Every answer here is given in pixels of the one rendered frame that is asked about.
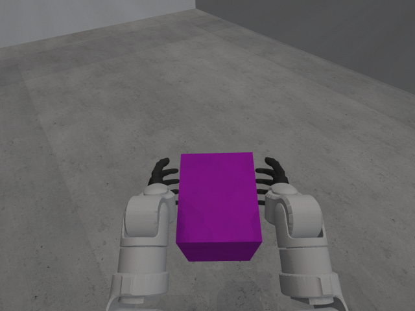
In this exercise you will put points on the robot right hand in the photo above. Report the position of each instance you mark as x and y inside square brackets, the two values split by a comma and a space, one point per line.
[277, 173]

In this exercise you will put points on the right robot forearm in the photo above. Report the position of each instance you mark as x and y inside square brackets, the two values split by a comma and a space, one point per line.
[307, 274]

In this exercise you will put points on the left robot forearm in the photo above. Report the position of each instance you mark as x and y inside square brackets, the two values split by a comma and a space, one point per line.
[141, 274]

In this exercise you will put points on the carton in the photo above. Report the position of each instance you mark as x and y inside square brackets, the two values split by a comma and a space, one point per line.
[218, 213]

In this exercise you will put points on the robot left hand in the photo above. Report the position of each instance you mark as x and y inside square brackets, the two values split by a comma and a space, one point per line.
[158, 174]

